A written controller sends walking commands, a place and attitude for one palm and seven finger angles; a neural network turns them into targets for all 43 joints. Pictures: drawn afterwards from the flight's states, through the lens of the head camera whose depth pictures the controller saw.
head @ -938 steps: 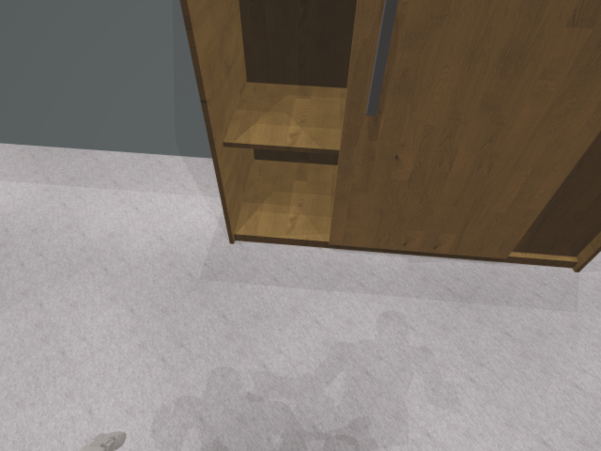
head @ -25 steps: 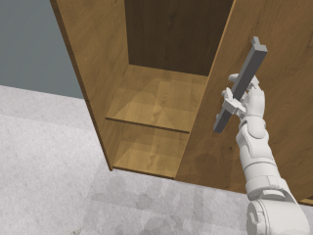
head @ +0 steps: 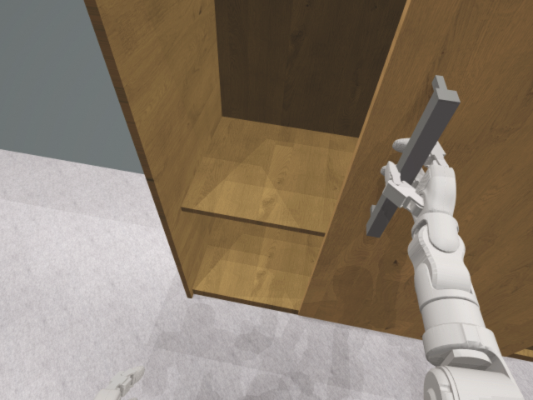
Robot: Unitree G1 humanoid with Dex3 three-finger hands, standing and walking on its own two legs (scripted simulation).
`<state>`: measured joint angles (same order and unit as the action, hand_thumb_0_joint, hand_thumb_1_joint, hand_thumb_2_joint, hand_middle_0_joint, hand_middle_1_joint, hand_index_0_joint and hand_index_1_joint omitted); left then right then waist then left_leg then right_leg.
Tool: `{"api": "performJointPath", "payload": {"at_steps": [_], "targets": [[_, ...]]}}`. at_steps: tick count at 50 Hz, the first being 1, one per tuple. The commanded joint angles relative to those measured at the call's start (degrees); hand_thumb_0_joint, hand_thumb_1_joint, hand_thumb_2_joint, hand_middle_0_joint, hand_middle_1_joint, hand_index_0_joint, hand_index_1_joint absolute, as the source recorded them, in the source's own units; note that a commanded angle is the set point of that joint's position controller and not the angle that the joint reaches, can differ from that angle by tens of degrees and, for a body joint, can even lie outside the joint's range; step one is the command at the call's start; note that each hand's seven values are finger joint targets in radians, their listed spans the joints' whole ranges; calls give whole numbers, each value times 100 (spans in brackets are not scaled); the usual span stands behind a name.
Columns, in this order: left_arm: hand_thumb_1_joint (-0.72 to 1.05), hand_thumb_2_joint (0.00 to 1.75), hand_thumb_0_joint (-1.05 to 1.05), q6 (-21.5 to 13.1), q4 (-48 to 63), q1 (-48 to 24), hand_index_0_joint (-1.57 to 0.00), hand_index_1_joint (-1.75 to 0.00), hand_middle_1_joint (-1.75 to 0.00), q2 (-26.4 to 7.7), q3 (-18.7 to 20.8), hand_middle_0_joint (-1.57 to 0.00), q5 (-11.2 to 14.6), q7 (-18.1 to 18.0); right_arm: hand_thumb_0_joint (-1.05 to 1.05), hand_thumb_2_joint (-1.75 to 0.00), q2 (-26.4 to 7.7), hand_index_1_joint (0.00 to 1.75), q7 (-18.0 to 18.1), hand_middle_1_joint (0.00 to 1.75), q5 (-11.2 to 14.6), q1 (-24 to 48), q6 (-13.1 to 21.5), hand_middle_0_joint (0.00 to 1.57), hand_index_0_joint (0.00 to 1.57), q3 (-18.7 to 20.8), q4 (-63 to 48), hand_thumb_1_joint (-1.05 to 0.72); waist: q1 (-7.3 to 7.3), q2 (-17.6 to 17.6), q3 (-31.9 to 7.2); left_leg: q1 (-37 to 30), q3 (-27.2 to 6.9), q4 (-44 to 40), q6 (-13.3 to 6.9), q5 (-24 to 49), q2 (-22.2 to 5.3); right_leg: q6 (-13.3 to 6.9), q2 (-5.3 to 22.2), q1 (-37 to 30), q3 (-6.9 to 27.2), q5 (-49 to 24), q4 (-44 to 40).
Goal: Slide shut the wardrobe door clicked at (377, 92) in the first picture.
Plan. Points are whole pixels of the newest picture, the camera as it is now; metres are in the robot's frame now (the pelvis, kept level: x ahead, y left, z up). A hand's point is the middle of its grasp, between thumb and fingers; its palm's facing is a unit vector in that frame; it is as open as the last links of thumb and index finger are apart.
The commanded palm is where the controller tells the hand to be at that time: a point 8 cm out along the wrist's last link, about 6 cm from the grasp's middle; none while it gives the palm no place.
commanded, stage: grip the handle and tug to test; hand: right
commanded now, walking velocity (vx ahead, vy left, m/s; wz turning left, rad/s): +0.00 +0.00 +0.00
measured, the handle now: (400, 168) +0.48 -0.15 +0.11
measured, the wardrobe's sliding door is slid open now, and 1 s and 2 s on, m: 0.41 0.39 0.28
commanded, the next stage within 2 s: tug the door sideways, standing still in 0.16 s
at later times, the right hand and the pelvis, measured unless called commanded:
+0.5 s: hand (393, 184) +0.42 -0.13 +0.12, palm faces +0.08 +1.00 +0.00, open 6.1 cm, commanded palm +0.40 -0.16 +0.12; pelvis +0.04 -0.02 +0.01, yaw -3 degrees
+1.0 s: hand (384, 182) +0.43 -0.12 +0.12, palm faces +0.04 +0.99 -0.15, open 6.4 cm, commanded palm +0.41 -0.16 +0.12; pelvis +0.01 -0.01 +0.00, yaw -1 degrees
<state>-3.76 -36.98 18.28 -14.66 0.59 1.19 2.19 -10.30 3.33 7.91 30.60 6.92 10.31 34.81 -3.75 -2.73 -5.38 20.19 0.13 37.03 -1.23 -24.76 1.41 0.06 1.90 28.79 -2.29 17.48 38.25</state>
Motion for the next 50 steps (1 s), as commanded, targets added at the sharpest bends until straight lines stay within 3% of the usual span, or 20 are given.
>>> {"api": "performJointPath", "payload": {"at_steps": [1,13,14,19,24,27,30,32,36,37,40,41,42,43,44,45,46,47,48,50], "targets": [[90,90,0,-201,763,-101,-20,-30,-30,-660,229,-20,33,-8,0,-90,-448,140,-279,140,-36,1472,394,45,45,-285,-1888,-90,152,191,-1958,-193,131,-241,102,4199,69,-215,-196,-2015,95,-2766,44],[90,90,0,-219,1066,-399,-20,-30,-30,-521,201,-20,24,-4,0,-90,-205,140,-184,140,58,-401,37,45,45,-500,-3665,-90,387,281,-1977,-788,183,-313,163,4889,-33,-191,-83,-2258,87,-3695,-120],[90,90,0,-180,974,-361,-20,-30,-30,-590,202,-20,34,-45,0,-90,-654,140,-150,140,50,-285,-23,45,45,-103,-3458,-90,382,385,-1849,-775,172,-342,160,4869,-32,-173,-76,-2145,84,-3544,-135],[90,90,0,-124,658,-290,-20,-30,-30,-556,196,-20,11,-157,0,-90,-142,140,28,140,-56,1387,-181,45,45,-696,-3113,-90,-38,156,-1425,-132,237,-418,121,4221,14,-140,-48,-2320,224,-3507,-103],[90,90,0,-128,543,-203,-20,-30,-30,-481,214,-20,-43,-116,0,-90,486,140,174,140,-212,1661,-217,45,45,-1263,-2903,-90,-90,-29,-1803,182,309,-358,100,3836,23,-71,-41,-2741,407,-3921,-10],[90,90,0,-177,552,-265,-20,-30,-30,-538,225,-20,-15,-62,0,-90,556,140,238,140,-199,1967,-166,45,45,-1543,-2809,-90,-83,411,-1797,188,313,-390,69,3780,16,-54,-70,-2632,505,-3848,-12],[90,90,0,-139,550,-248,-20,-30,-30,-428,205,-20,-67,-35,0,-90,1040,140,245,140,-364,2038,-83,45,45,-1904,-2696,-90,-190,152,-1871,410,344,-309,77,3440,39,-52,-42,-2796,578,-3714,39],[90,90,0,-198,575,-296,-20,-30,-30,-505,216,-20,-18,10,0,-90,960,140,262,140,-298,2313,-58,45,45,-2003,-2618,-90,-165,423,-1798,453,327,-350,49,3404,42,-49,-70,-2674,638,-3603,50],[90,90,0,-188,575,-238,-20,-30,-30,-403,198,-20,-63,48,0,-90,1431,140,240,140,-425,2576,37,45,45,-2344,-2441,-90,-292,137,-1876,727,366,-261,45,3064,92,-55,-40,-2844,712,-3425,121],[90,90,0,-294,589,-314,-20,-30,-30,-518,208,-20,18,107,0,-90,1175,140,287,140,-300,2840,30,45,45,-2341,-2462,-90,-171,339,-1865,708,333,-288,0,3198,58,-22,-90,-2735,760,-3535,145],[90,90,0,-267,565,-186,-20,-30,-30,-394,192,-20,-66,129,0,-90,1693,140,279,140,-427,2911,107,45,45,-2599,-2278,-90,-356,235,-1968,845,369,-210,44,3000,137,-90,-80,-2799,743,-3204,178],[90,90,0,-289,563,-199,-20,-30,-30,-421,192,-20,-63,122,0,-90,1566,140,319,140,-433,3406,162,45,45,-2560,-2516,-90,-394,204,-2085,852,357,-222,38,2979,141,-97,-88,-2868,763,-3109,178],[90,90,0,-93,777,-198,-20,-30,-30,-595,112,-20,77,-215,0,-90,-1435,140,463,140,-578,3912,435,45,45,-407,-2823,-90,242,315,-2180,135,-44,-434,52,2989,-290,-332,121,-2918,591,-2447,-53],[90,90,0,18,722,-714,-20,-30,-30,-360,36,-20,16,-345,0,-90,-482,140,286,140,-620,4133,511,45,45,-1295,-2990,-90,83,429,-2290,-197,-6,-446,112,3241,-273,-373,123,-3030,502,-2351,-212],[90,90,0,93,720,-735,-20,-30,-30,-350,12,-20,26,-449,0,-90,-165,140,170,140,-592,3786,490,45,45,-1455,-2727,-90,17,-57,-2323,11,104,-72,145,3384,-213,-475,205,-3402,537,-2856,-170],[90,90,0,169,689,-687,-20,-30,-30,-393,24,-20,-1,-497,0,-90,-204,140,116,140,-556,3459,440,45,45,-1358,-2540,-90,11,-556,-2342,473,175,566,184,3305,-102,-622,418,-3980,812,-3673,-129],[90,90,0,227,694,-723,-20,-30,-30,-399,41,-20,-19,-524,0,-90,-173,140,66,140,-469,3271,382,45,45,-1335,-2404,-90,-33,-894,-2263,996,173,1343,200,2167,19,-816,768,-4404,1329,-4399,-295],[90,90,0,264,665,-417,-20,-30,-30,-424,111,-20,54,-531,0,-90,-593,140,127,140,-249,3156,312,45,45,-1015,-1941,-90,167,-623,-2031,1565,113,2189,154,491,-11,-948,1124,-4229,1844,-4897,-517],[90,90,0,359,651,-1018,-20,-30,-30,-384,8,-20,-89,-501,0,-90,-276,140,46,140,-348,3036,175,45,45,-1148,-1828,-90,73,-695,-1515,1605,-83,2093,111,-595,-44,-1098,1427,-4053,2304,-3813,-880],[90,90,0,495,628,-1199,-20,-30,-30,-370,-106,-20,9,-623,0,-90,-663,140,145,140,-312,3156,117,45,45,-799,-1613,-90,216,-193,-917,796,-151,807,-1,-848,-201,-1075,1466,-3088,2034,-2645,-912]]}}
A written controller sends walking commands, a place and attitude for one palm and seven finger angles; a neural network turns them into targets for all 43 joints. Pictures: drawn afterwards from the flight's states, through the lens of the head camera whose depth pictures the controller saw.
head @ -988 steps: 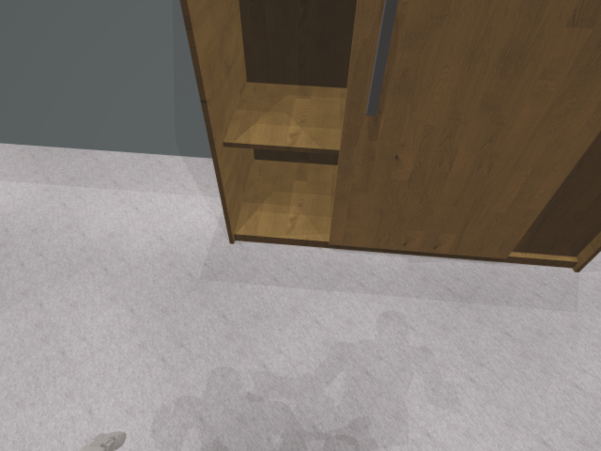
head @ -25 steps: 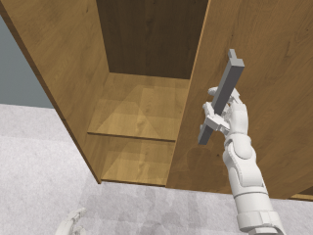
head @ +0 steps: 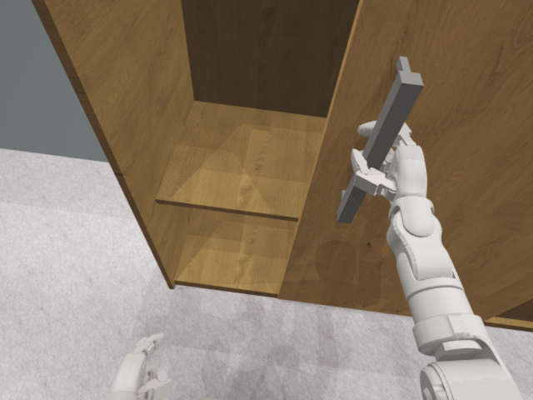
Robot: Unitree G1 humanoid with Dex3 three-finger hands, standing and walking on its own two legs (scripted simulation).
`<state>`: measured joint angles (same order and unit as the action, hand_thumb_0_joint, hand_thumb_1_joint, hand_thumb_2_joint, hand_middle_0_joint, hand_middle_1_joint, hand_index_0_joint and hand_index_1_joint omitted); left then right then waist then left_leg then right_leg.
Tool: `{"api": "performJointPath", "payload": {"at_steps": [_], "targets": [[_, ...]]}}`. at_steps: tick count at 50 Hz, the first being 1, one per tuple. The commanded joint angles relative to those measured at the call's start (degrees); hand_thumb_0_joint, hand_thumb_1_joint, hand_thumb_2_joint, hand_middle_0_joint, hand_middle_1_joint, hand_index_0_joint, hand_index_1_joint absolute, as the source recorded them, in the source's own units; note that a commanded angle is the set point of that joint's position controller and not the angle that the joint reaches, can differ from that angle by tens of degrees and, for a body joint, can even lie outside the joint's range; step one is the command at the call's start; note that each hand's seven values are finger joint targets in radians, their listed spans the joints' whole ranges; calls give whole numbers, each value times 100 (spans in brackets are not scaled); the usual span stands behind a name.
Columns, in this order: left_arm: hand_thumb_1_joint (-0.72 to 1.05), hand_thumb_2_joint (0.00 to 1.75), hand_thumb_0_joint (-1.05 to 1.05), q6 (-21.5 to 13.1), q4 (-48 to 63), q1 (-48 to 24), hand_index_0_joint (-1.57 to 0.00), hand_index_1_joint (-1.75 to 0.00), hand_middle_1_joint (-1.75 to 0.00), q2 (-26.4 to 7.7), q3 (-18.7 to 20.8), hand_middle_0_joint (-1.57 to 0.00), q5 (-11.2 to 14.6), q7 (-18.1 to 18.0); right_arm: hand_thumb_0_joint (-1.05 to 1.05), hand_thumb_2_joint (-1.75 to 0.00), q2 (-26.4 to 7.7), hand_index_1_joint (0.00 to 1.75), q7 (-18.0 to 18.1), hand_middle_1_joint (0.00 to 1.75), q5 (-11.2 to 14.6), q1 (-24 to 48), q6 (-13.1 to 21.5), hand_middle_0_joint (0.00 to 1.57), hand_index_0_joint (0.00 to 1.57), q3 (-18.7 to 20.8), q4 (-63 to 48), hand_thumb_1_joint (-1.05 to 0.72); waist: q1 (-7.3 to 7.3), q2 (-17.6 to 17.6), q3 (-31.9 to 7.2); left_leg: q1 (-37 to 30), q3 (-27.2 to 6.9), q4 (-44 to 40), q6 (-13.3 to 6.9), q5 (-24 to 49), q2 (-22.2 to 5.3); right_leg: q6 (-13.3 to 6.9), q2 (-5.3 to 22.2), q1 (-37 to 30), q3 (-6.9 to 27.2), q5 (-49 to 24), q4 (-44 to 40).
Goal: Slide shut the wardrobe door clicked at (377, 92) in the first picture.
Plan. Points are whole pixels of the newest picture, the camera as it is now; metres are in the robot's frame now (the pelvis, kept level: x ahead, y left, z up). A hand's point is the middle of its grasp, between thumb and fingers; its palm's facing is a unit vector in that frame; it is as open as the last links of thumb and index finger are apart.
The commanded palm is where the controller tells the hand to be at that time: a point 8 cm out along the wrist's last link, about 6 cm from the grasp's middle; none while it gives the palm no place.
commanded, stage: step sideways, sliding the door along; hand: right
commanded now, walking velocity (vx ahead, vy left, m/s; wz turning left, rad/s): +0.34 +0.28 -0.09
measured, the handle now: (368, 154) +0.47 -0.12 +0.10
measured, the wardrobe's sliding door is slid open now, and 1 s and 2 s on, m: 0.39 0.28 0.00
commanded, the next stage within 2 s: none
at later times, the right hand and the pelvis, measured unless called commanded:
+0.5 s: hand (346, 168) +0.42 -0.08 +0.12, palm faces +0.16 +0.98 -0.15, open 6.5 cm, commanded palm +0.40 -0.07 +0.12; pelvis +0.00 +0.08 +0.00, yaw -5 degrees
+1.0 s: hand (281, 159) +0.43 +0.02 +0.12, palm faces +0.27 +0.95 -0.18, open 6.6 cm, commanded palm +0.41 +0.04 +0.12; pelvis +0.07 +0.21 -0.01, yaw -10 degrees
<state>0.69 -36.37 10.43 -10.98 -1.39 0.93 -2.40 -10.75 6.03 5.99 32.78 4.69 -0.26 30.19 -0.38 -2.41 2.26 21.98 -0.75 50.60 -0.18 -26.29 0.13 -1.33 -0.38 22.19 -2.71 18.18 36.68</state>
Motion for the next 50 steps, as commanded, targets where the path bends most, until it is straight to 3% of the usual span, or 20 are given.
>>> {"api": "performJointPath", "payload": {"at_steps": [1,4,6,9,12,13,14,15,16,18,24,28,31,32,33,35,42,45,47,50], "targets": [[90,90,0,84,558,-445,-20,-30,-30,-772,61,-20,74,-198,0,-90,-683,140,-91,140,-142,2885,343,45,45,332,-940,-90,-55,-58,-1633,-280,162,-1460,-148,-188,-14,-732,1524,-1801,1573,-2182,-507],[90,90,0,80,494,-413,-20,-30,-30,-731,135,-20,106,-259,0,-90,-746,140,-153,140,-277,3086,389,45,45,288,-488,-90,-98,1650,-1329,-1889,-1150,-3599,-708,522,-1011,-59,210,314,-4,674,1437],[90,90,0,-31,308,-366,-20,-30,-30,-810,261,-20,131,-274,0,-90,-682,140,-170,140,-263,3246,324,45,45,339,-127,-90,16,1825,-676,-1553,-2311,-4003,-1387,98,-1730,74,120,1190,528,1223,3311],[90,90,0,-149,81,-167,-20,-30,-30,-670,180,-20,95,-252,0,-90,-207,140,-182,140,-359,3809,526,45,45,-11,-362,-90,-62,518,-1064,-2340,-1214,-3019,-1401,2868,-1491,41,449,765,439,1004,2163],[90,90,0,-158,163,-108,-20,-30,-30,-734,241,-20,24,-308,0,-90,-138,140,-176,140,-303,3568,573,45,45,-111,-513,-90,-103,604,-1572,-1797,28,-1994,-838,3299,-823,43,333,-1332,-268,-774,-762],[90,90,0,-163,171,91,-20,-30,-30,-944,353,-20,33,-303,0,-90,-105,140,-192,140,-256,3468,578,45,45,-183,-699,-90,-235,50,-1857,-509,302,-838,-454,2699,-570,-210,843,-2874,423,-1460,-1402],[90,90,0,-121,345,-38,-20,-30,-30,-1194,468,-20,30,-233,0,-90,92,140,-244,140,-144,3573,592,45,45,-399,-953,-90,-213,-1353,-2016,1175,306,573,-89,806,21,-904,2321,-3871,2614,-2365,-1410],[90,90,0,-56,437,-263,-20,-30,-30,-882,326,-20,91,-137,0,-90,334,140,-308,140,-73,3670,571,45,45,-657,-1042,-90,-200,-940,-1778,1418,-409,1660,-54,-189,-26,-1398,2935,-3568,3517,-2114,-1733],[90,90,0,-13,319,-194,-20,-30,-30,-761,341,-20,144,-169,0,-90,220,140,-302,140,-119,3483,500,45,45,-546,-958,-90,-147,51,-1327,1979,-581,1603,-119,-319,-213,-1551,2815,-3790,3087,-3483,-1369],[90,90,0,19,289,-297,-20,-30,-30,-805,317,-20,60,-176,0,-90,-36,140,-336,140,-166,3678,535,45,45,-438,-1498,-90,-203,51,-1446,1804,-720,965,-107,-414,-529,-1433,2785,-3544,2733,-3900,-884],[90,90,0,-172,519,-422,-20,-30,-30,-827,297,-20,277,-123,0,-90,832,140,-391,140,-284,3699,499,45,45,-1276,-1359,-90,-161,-477,-1779,-2127,522,-2025,-107,1379,-15,-276,1329,-849,175,-853,114],[90,90,0,-356,151,-303,-20,-30,-30,-638,398,-20,280,-205,0,-90,831,140,-243,140,-379,3725,339,45,45,-1315,-918,-90,-178,2210,-1300,-1222,-1585,-3588,-1186,1045,-1380,144,252,-324,169,1103,2255],[90,90,0,-449,13,-354,-20,-30,-30,-638,337,-20,210,-162,0,-90,1255,140,-196,140,-312,4198,500,45,45,-1693,-1500,-90,-520,351,-1750,-547,-56,-1098,-626,2421,-779,-42,722,-2301,517,-533,-1199],[90,90,0,-434,243,-519,-20,-30,-30,-996,476,-20,130,-129,0,-90,1230,140,-235,140,-241,4195,604,45,45,-1782,-1743,-90,-389,-1918,-1489,1255,461,553,-83,1109,-70,-583,2204,-3310,2369,-2258,-1713],[90,90,0,-315,426,-592,-20,-30,-30,-761,401,-20,170,53,0,-90,1403,140,-338,140,-220,3916,574,45,45,-2011,-1517,-90,-245,-1491,-1450,1580,-64,1806,-76,34,-165,-1026,2877,-3197,3098,-2732,-1954],[90,90,0,-196,346,-519,-20,-30,-30,-690,459,-20,158,148,0,-90,1191,140,-454,140,-233,3843,628,45,45,-1858,-1849,-90,-257,-151,-1278,2245,-397,2328,-38,-116,-486,-1319,2780,-3576,2393,-4317,-1134],[90,90,0,-192,892,-629,-20,-30,-30,-652,398,-20,174,243,0,-90,1087,140,-443,140,-365,3260,604,45,45,-1858,-2597,-90,-210,-1118,-1783,-204,474,-651,-3,917,-207,-402,1998,-3055,380,-4578,-506],[90,90,0,-148,982,-831,-20,-30,-30,-542,388,-20,244,213,0,-90,935,140,-451,140,-473,2870,683,45,45,-1752,-3105,-90,-149,-341,-1842,-1614,480,-2296,-23,2944,-114,6,1595,-2387,125,-3678,506],[90,90,0,-261,808,-960,-20,-30,-30,-297,369,-20,237,129,0,-90,537,140,-361,140,-592,2619,628,45,45,-1625,-3165,-90,-307,930,-1694,-2191,-262,-2331,-318,6058,-995,229,744,-1250,-195,-1203,880],[90,90,0,-293,684,-928,-20,-30,-30,-458,552,-20,179,27,0,-90,707,140,-374,140,-490,2100,619,45,45,-1540,-3410,-90,-215,2086,-1990,-2205,-694,-2014,-512,6140,-1091,292,606,-1005,101,81,513]]}}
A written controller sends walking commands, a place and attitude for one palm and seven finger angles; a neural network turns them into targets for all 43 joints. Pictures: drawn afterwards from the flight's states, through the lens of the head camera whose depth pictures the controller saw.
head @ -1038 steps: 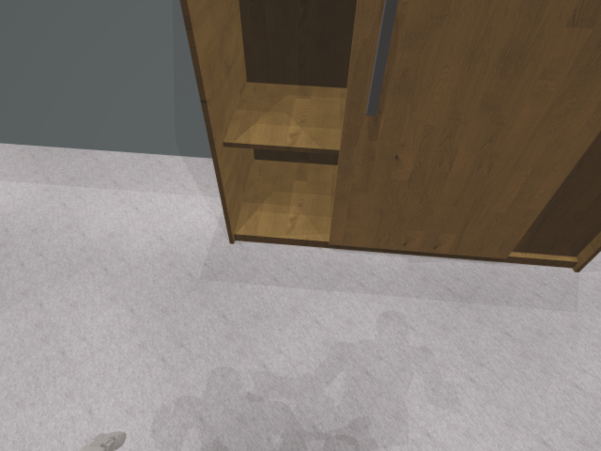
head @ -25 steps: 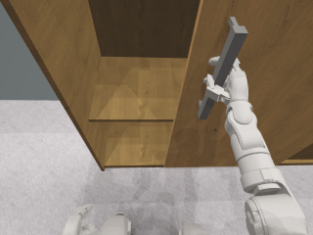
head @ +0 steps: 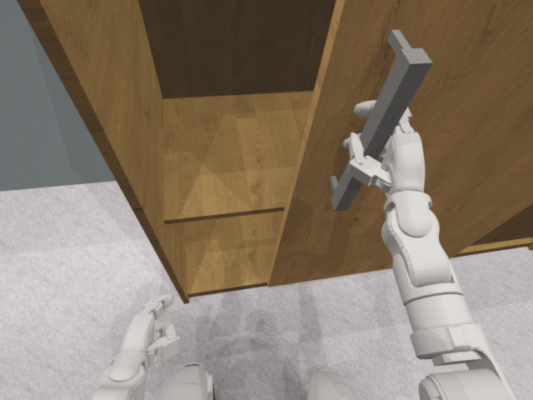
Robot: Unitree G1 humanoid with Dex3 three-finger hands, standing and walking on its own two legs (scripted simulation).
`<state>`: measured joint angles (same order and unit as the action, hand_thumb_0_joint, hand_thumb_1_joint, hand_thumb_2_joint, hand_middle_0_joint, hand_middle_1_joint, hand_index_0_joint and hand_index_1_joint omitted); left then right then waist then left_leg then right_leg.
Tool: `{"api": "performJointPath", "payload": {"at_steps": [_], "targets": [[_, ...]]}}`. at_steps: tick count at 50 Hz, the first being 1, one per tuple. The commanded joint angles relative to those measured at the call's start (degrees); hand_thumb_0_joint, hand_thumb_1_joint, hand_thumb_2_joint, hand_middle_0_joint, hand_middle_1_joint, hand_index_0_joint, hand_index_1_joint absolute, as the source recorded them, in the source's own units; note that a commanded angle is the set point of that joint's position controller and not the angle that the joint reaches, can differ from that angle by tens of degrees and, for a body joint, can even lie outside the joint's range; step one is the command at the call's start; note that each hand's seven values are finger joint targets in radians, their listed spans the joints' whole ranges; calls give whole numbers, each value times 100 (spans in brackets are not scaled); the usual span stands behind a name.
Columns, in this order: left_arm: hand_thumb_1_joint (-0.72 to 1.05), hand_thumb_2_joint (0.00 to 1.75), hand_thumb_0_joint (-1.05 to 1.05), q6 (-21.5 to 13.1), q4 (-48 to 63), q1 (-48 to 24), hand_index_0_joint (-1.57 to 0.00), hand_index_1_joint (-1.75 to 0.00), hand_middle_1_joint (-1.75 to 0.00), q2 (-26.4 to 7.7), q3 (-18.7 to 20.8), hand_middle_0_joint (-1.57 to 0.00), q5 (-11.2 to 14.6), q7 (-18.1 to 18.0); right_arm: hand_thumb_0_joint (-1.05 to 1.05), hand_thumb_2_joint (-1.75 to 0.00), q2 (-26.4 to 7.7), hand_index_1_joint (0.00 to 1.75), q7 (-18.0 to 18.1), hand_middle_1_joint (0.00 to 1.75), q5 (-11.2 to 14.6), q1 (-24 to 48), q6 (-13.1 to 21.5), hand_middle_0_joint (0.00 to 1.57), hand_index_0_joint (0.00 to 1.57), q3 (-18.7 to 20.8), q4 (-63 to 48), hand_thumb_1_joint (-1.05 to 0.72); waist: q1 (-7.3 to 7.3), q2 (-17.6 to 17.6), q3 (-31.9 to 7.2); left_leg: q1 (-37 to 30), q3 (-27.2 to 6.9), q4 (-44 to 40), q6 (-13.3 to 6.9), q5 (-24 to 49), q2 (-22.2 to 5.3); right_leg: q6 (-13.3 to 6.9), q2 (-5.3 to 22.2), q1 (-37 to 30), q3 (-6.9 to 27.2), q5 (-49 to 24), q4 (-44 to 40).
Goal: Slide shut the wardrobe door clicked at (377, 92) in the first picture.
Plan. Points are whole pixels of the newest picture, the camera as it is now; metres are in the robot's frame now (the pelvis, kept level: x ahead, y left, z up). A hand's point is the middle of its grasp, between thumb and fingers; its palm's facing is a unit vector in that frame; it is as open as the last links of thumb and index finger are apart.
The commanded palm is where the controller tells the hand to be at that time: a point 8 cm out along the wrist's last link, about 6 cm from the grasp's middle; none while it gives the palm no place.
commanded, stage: step sideways, sliding the door along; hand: right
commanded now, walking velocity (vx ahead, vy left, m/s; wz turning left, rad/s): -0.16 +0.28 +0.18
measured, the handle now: (362, 139) +0.45 -0.15 +0.11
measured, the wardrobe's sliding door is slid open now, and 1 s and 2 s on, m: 0.28 0.00 0.00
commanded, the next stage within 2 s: stop walking and hold the door there in 1.48 s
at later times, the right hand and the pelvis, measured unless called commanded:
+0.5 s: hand (226, 175) +0.37 +0.05 +0.12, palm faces -0.17 +0.97 -0.17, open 6.6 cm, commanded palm +0.36 +0.01 +0.13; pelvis -0.02 +0.08 +0.01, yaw +2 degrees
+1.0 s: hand (145, 179) +0.36 +0.15 +0.13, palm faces -0.11 +0.99 -0.13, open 6.5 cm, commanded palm +0.34 +0.12 +0.13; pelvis -0.07 +0.19 +0.01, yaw +7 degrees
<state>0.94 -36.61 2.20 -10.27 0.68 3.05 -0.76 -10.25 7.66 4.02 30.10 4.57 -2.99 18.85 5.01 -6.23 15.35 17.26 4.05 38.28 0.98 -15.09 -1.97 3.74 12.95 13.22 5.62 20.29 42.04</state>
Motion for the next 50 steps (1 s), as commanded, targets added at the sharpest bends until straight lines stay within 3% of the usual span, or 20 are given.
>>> {"api": "performJointPath", "payload": {"at_steps": [1,4,7,9,11,13,17,20,22,25,29,31,33,34,37,40,43,46,49,50], "targets": [[90,90,0,-368,653,-179,-20,-30,-30,-477,327,-20,-63,-142,0,-90,725,140,-517,140,-271,2555,707,45,45,-1323,-2582,-90,-756,1984,-3419,-1793,-1029,-601,-534,4894,-834,-246,-648,-288,-793,-491,-595],[90,90,0,-331,910,-473,-20,-30,-30,-680,404,-20,-126,-4,0,-90,1155,140,-551,140,-167,2457,788,45,45,-1648,-2932,-90,-681,-737,-3346,-436,-202,531,27,1350,-34,-840,841,-1446,-9,-4166,-1458],[90,90,0,-285,976,-271,-20,-30,-30,-549,384,-20,50,108,0,-90,1065,140,-567,140,-358,2321,810,45,45,-1680,-2782,-90,-667,135,-3384,-913,-309,-711,-134,1959,-56,-772,322,-1457,-821,-3944,-522],[90,90,0,-232,1023,-261,-20,-30,-30,-400,383,-20,64,53,0,-90,1041,140,-601,140,-400,2251,740,45,45,-1661,-2548,-90,-773,1938,-3574,-1671,-948,-1031,-361,3632,-546,-240,-427,-515,-1025,-1344,-78],[90,90,0,-253,975,-371,-20,-30,-30,-342,331,-20,2,-35,0,-90,965,140,-589,140,-376,2274,769,45,45,-1579,-2394,-90,-680,2229,-3450,-1520,-1269,-1224,-519,3464,-782,-259,-668,-27,-881,330,116],[90,90,0,-282,777,-248,-20,-30,-30,-431,346,-20,-46,-94,0,-90,850,140,-461,140,-294,2358,786,45,45,-1413,-2518,-90,-770,1384,-3545,-1254,-1067,-840,-506,2860,-686,-300,-453,-679,-960,-516,-1271],[90,90,0,-71,790,-369,-20,-30,-30,-734,465,-20,-183,-25,0,-90,426,140,-521,140,-314,2207,791,45,45,-1042,-2272,-90,-591,-1102,-2960,-276,-382,548,-27,-58,5,-939,1259,-998,-345,-3705,-1746],[90,90,0,-41,792,-194,-20,-30,-30,-523,386,-20,-63,-14,0,-90,327,140,-564,140,-434,2234,756,45,45,-766,-2041,-90,-632,71,-3098,-1050,-380,-583,-150,1457,11,-1059,684,-708,-891,-3214,-710],[90,90,0,-80,825,-182,-20,-30,-30,-479,412,-20,-36,-127,0,-90,-200,140,-539,140,-404,2099,665,45,45,-433,-1784,-90,-666,2433,-3276,-1430,-1761,-1428,-563,3142,-700,-156,-517,-2,-1234,-81,329],[90,90,0,-296,660,-140,-20,-30,-30,-267,259,-20,-169,-187,0,-90,-48,140,-525,140,-300,2250,792,45,45,-310,-1815,-90,-531,2132,-3450,-1591,-1922,-1483,-1022,3072,-940,-180,-740,625,-832,954,1153],[90,90,0,-301,589,111,-20,-30,-30,-415,205,-20,-156,-245,0,-90,-16,140,-467,140,-280,2479,821,45,45,-391,-1590,-90,-595,1561,-3723,-1623,-1752,-1412,-902,2378,-685,-250,-808,-82,-1181,92,-1147],[90,90,0,-350,578,255,-20,-30,-30,-544,288,-20,-120,-264,0,-90,45,140,-499,140,-223,2767,820,45,45,-549,-1383,-90,-696,1052,-3665,-648,-1619,-1008,-337,1542,-360,-471,-314,-1350,-1125,-1011,-2246],[90,90,0,-295,647,114,-20,-30,-30,-788,370,-20,-158,-165,0,-90,361,140,-603,140,-159,2852,798,45,45,-700,-845,-90,-642,-1038,-3169,693,-892,1783,345,-503,335,-1655,1858,-1203,956,-1851,-2666],[90,90,0,-262,670,-235,-20,-30,-30,-512,225,-20,-284,-162,0,-90,202,140,-646,140,-245,3022,781,45,45,-569,-933,-90,-485,-941,-2643,891,-1220,2856,108,-842,96,-1777,2130,-599,1043,-2533,-2629],[90,90,0,-52,486,95,-20,-30,-30,-806,304,-20,-180,-103,0,-90,297,140,-630,140,-236,3251,740,45,45,-468,-647,-90,-514,42,-2854,531,-774,889,-153,-983,-50,-1239,1637,-1360,-176,-4088,-1476],[90,90,0,-30,590,304,-20,-30,-30,-660,234,-20,17,-140,0,-90,696,140,-673,140,-307,3526,680,45,45,-796,-442,-90,-648,235,-3389,-1425,-198,-1200,-229,910,196,-555,471,-661,-1196,-2510,-238],[90,90,0,-98,354,408,-20,-30,-30,-670,299,-20,0,-323,0,-90,-32,140,-446,140,-194,2948,442,45,45,-127,356,-90,-579,2662,-2963,-1383,-2196,-2009,-1191,1748,-1071,-269,-763,1083,-995,1033,1441],[90,90,0,-186,180,473,-20,-30,-30,-571,173,-20,-146,-345,0,-90,-39,140,-420,140,-160,3524,500,45,45,-92,-364,-90,-593,1673,-3503,-1773,-1821,-1299,-1491,3207,-974,-316,-740,837,-938,861,950],[90,90,0,-145,145,818,-20,-30,-30,-738,146,-20,-134,-399,0,-90,30,140,-412,140,-97,3556,582,45,45,-303,30,-90,-843,644,-3370,-151,-906,245,-771,1241,-288,-481,-514,-1356,-1090,-1200,-2165],[90,90,0,-162,294,657,-20,-30,-30,-1088,293,-20,-133,-341,0,-90,225,140,-450,140,5,3579,610,45,45,-431,66,-90,-721,-980,-3160,1441,-550,1649,-304,-150,327,-1179,1083,-2143,966,-1469,-2585]]}}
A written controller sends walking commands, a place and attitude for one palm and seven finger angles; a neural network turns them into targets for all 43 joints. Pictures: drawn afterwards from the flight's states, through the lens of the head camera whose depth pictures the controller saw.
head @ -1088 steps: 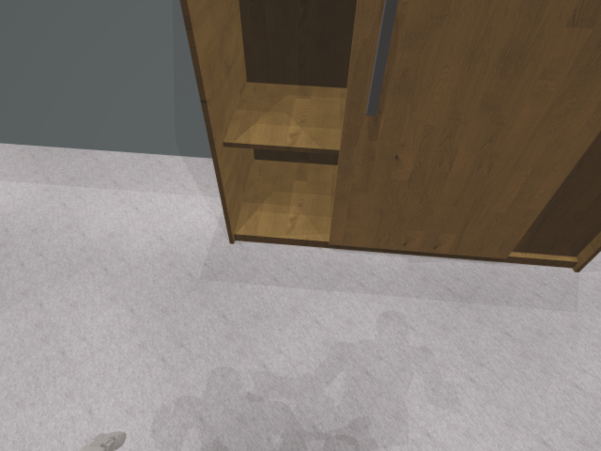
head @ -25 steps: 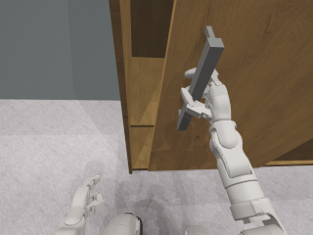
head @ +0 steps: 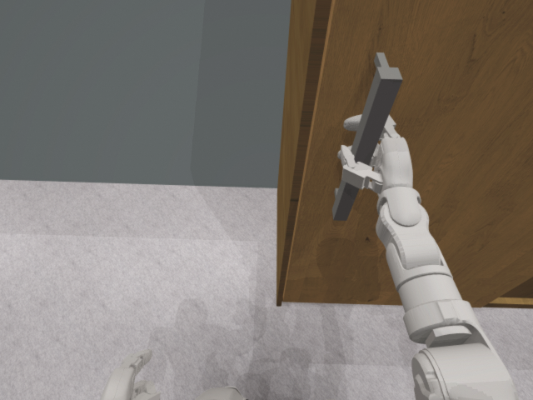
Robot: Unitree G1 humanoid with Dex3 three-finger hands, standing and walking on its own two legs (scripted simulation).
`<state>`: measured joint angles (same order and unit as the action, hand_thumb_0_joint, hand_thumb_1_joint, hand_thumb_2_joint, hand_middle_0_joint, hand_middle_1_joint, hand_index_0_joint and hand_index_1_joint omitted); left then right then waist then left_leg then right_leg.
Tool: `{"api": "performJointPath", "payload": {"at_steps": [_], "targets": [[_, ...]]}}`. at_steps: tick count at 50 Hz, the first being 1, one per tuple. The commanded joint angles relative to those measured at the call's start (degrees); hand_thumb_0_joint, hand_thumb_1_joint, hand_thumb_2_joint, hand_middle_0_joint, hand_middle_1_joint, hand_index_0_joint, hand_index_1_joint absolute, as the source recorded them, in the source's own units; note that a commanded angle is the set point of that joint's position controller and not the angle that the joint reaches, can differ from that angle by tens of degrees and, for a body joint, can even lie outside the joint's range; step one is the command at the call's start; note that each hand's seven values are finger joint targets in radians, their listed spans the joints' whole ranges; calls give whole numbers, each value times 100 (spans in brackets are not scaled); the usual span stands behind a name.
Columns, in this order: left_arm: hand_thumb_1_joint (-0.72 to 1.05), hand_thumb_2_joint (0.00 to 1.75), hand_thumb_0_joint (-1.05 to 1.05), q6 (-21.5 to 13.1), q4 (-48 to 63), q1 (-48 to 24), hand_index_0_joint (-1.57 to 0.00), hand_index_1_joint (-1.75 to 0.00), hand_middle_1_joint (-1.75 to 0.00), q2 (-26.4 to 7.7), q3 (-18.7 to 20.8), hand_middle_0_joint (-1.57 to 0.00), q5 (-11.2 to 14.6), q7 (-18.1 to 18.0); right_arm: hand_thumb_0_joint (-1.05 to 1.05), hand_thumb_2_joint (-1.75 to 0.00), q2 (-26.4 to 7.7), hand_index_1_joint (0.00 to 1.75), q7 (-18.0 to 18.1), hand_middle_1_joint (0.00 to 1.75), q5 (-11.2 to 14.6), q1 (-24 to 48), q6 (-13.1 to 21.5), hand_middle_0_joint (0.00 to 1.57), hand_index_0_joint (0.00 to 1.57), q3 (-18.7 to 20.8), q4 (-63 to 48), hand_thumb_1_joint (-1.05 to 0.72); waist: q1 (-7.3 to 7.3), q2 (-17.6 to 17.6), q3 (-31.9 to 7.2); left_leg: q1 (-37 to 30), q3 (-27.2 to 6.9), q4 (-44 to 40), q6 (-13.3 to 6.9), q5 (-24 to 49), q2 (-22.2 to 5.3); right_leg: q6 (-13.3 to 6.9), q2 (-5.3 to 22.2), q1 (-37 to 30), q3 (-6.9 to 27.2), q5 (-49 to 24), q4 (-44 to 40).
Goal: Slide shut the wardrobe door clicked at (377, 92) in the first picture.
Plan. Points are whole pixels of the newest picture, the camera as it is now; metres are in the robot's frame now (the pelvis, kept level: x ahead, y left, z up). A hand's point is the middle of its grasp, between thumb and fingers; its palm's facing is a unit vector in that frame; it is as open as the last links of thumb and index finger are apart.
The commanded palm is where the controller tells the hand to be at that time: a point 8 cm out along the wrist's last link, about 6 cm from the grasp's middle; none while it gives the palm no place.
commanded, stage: step sideways, sliding the door along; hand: right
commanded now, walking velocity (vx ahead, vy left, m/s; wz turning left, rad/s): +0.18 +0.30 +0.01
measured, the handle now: (356, 150) +0.47 -0.12 +0.10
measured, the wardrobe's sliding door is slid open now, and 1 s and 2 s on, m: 0.00 0.00 0.00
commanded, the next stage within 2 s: stop walking and hold the door there in 0.48 s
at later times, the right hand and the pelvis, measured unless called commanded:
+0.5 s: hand (340, 160) +0.43 -0.08 +0.12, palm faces +0.40 +0.91 -0.09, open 6.7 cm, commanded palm +0.39 -0.06 +0.12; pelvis +0.03 +0.17 +0.00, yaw -4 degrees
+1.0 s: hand (343, 161) +0.44 -0.09 +0.12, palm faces +0.52 +0.82 -0.24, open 6.5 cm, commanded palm +0.39 -0.12 +0.11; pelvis +0.09 +0.23 +0.01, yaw -1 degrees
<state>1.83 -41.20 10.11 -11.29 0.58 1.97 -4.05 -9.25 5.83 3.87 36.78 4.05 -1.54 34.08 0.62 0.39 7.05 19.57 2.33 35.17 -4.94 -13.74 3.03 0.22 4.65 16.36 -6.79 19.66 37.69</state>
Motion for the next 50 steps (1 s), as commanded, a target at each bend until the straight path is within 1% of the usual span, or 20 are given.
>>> {"api": "performJointPath", "payload": {"at_steps": [1,4,7,10,12,15,16,18,19,20,22,27,29,30,32,36,38,40,43,50], "targets": [[90,90,0,-241,805,-333,-20,-30,-30,-749,186,-20,18,80,0,-90,362,140,-306,140,84,2819,620,45,45,-794,-1110,-90,-160,-1295,-1962,1769,-667,3452,455,-1071,-118,-1440,2903,-2323,3185,-1744,-2446],[90,90,0,-111,626,-400,-20,-30,-30,-753,134,-20,-43,144,0,-90,510,140,-377,140,94,3150,628,45,45,-1053,-1184,-90,-27,-547,-1436,2340,-1323,3614,356,-1239,-916,-1502,2786,-2081,2382,-2973,-1825],[90,90,0,-145,908,-285,-20,-30,-30,-765,125,-20,94,177,0,-90,1117,140,-354,140,99,3437,625,45,45,-1458,-1275,-90,-104,-908,-2061,357,-274,1287,341,-876,-714,-887,1982,-1604,757,-2582,-1342],[90,90,0,-260,1036,-123,-20,-30,-30,-779,137,-20,254,259,0,-90,1154,140,-332,140,136,3591,613,45,45,-1440,-1452,-90,-241,-1472,-2465,-774,355,-125,394,-437,-315,-457,1334,-1441,251,-1490,-724],[90,90,0,-313,1003,-132,-20,-30,-30,-660,105,-20,318,246,0,-90,916,140,-292,140,71,3345,574,45,45,-1308,-1451,-90,-271,-578,-2480,-1549,232,-1097,365,497,-300,-151,677,-938,-25,-979,186],[90,90,0,-292,650,-147,-20,-30,-30,-686,298,-20,232,139,0,-90,57,140,-79,140,15,2918,422,45,45,-661,-1081,-90,-123,2408,-2276,-1777,-1602,-1349,-404,1447,-1453,76,-68,608,185,769,1884],[90,90,0,-342,571,-214,-20,-30,-30,-713,314,-20,198,117,0,-90,93,140,-76,140,48,3187,443,45,45,-704,-1420,-90,-157,2282,-2159,-1756,-1630,-1121,-606,2137,-1621,17,7,701,333,1095,1886],[90,90,0,-385,458,-108,-20,-30,-30,-644,191,-20,169,111,0,-90,327,140,-70,140,112,3429,532,45,45,-932,-1955,-90,-515,569,-2372,-1377,-696,774,-259,3063,-1392,-102,147,-715,305,-317,-1016],[90,90,0,-343,628,-198,-20,-30,-30,-930,323,-20,121,99,0,-90,305,140,-106,140,168,3040,641,45,45,-878,-2178,-90,-457,-1301,-2356,216,92,2045,314,1722,-710,-450,1120,-2229,1323,-2651,-1740],[90,90,0,-250,831,-368,-20,-30,-30,-957,392,-20,81,235,0,-90,350,140,-168,140,229,2925,711,45,45,-915,-2378,-90,-314,-2362,-2272,1567,-147,2790,481,-1327,-538,-975,2336,-3032,2602,-4136,-1543],[90,90,0,-148,750,-364,-20,-30,-30,-743,375,-20,185,370,0,-90,278,140,-292,140,256,2765,759,45,45,-844,-2368,-90,-312,-1605,-1856,2117,-538,2742,458,-1573,-686,-1323,2287,-3154,2278,-4695,-1115],[90,90,0,-237,1180,-461,-20,-30,-30,-893,346,-20,181,401,0,-90,-102,140,-292,140,115,1993,757,45,45,-555,-2813,-90,-208,-1454,-2151,-679,205,180,487,14,-296,-365,1584,-1934,406,-3549,-392],[90,90,0,-318,1359,-529,-20,-30,-30,-703,284,-20,271,372,0,-90,-263,140,-292,140,-17,1760,675,45,45,-499,-3069,-90,-137,-231,-2296,-1916,-249,-765,362,2099,-555,-32,632,-878,-84,-1852,741],[90,90,0,-344,874,-279,-20,-30,-30,-1104,510,-20,163,267,0,-90,-4584,140,99,140,-281,1005,555,45,45,3383,-1522,-90,24,1414,-2191,-1988,-1805,-1025,-63,3932,-1498,151,-68,487,-328,339,1715],[90,90,0,-519,857,-269,-20,-30,-30,-1004,467,-20,172,244,0,-90,-3012,140,-162,140,-149,224,388,45,45,2019,-1640,-90,112,1346,-2277,-2215,-2393,-1013,-417,4829,-1981,172,-201,1122,695,1672,3055],[90,90,0,-697,827,-362,-20,-30,-30,-787,147,-20,152,13,0,-90,-3010,140,104,140,-218,208,512,45,45,2418,-2142,-90,-25,805,-2872,-2704,-1642,-371,-337,5708,-1866,79,-235,400,398,856,264],[90,90,0,-610,889,-359,-20,-30,-30,-900,156,-20,162,-58,0,-90,-3135,140,165,140,-239,-34,532,45,45,2515,-2155,-90,-43,671,-2906,-2415,-1308,-230,72,5006,-1611,66,-321,-487,160,-635,-1215],[90,90,0,-570,1089,-608,-20,-30,-30,-1125,285,-20,154,-46,0,-90,-2927,140,158,140,-202,199,644,45,45,2237,-2686,-90,34,-151,-2702,-1224,-1039,-321,471,3397,-1221,-172,579,-1538,639,-2873,-1116],[90,90,0,-547,1110,-606,-20,-30,-30,-1096,194,-20,97,6,0,-90,-2622,140,143,140,-248,-176,601,45,45,2039,-2343,-90,-17,-1305,-2038,-354,-757,-428,449,1016,-634,-387,829,-1499,851,-2935,-1400],[90,90,0,-511,1101,-362,-20,-30,-30,-1132,217,-20,71,-148,0,-90,-3073,140,204,140,-232,-607,579,45,45,2420,-1699,-90,-26,94,-2114,-919,-1554,-1346,409,1718,-1041,-60,103,-830,343,-849,-1061]]}}
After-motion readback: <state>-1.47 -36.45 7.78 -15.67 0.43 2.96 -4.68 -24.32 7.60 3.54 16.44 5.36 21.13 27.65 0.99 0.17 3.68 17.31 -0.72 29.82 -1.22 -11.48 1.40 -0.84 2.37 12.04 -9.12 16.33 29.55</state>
